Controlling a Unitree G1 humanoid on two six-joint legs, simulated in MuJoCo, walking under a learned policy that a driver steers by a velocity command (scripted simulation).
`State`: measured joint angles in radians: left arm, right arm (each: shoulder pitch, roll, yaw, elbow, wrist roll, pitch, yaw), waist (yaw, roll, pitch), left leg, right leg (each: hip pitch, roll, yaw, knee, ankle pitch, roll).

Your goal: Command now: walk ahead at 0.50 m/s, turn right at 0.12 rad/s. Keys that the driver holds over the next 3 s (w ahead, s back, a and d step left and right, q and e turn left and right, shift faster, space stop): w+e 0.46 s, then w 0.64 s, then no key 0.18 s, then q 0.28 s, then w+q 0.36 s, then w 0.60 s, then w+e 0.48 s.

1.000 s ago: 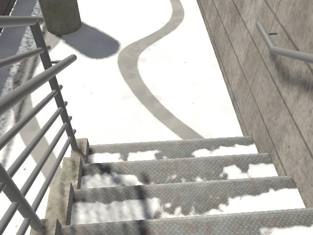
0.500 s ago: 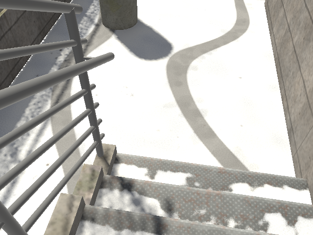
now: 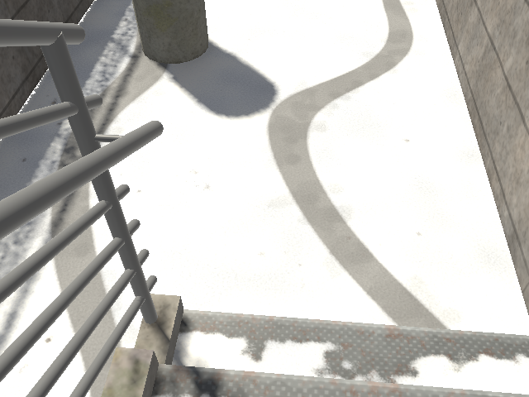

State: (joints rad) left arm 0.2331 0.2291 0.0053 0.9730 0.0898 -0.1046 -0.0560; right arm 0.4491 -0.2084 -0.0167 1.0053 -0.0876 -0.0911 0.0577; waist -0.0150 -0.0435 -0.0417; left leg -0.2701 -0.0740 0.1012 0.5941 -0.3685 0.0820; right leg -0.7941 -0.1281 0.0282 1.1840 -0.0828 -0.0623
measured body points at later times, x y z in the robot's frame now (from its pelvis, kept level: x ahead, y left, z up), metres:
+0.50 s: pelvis +0.30 -0.08 -0.19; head +0.31 -0.08 +0.26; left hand +0.27 +0.14 -0.34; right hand +0.41 -0.34 -0.31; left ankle +0.45 +0.06 -0.83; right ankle +0.26 -0.15 -0.89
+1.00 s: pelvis +0.60 -0.09 -0.37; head +0.61 -0.11 +0.08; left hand +0.81 +0.08 -0.48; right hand +0.43 -0.23 -0.52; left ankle +0.55 +0.00 -1.07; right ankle +0.69 -0.26 -1.01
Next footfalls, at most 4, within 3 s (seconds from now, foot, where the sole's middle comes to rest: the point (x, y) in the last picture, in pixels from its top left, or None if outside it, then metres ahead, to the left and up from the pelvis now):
0.26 right None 0.30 -0.16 -0.93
0.72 left None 0.59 -0.01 -1.10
1.24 right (360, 353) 0.87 -0.32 -1.28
1.70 left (294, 341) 0.92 -0.08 -1.28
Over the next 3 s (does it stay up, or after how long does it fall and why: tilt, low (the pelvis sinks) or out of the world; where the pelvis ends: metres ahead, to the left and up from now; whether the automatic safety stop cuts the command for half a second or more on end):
stays up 1.52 -0.12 -0.67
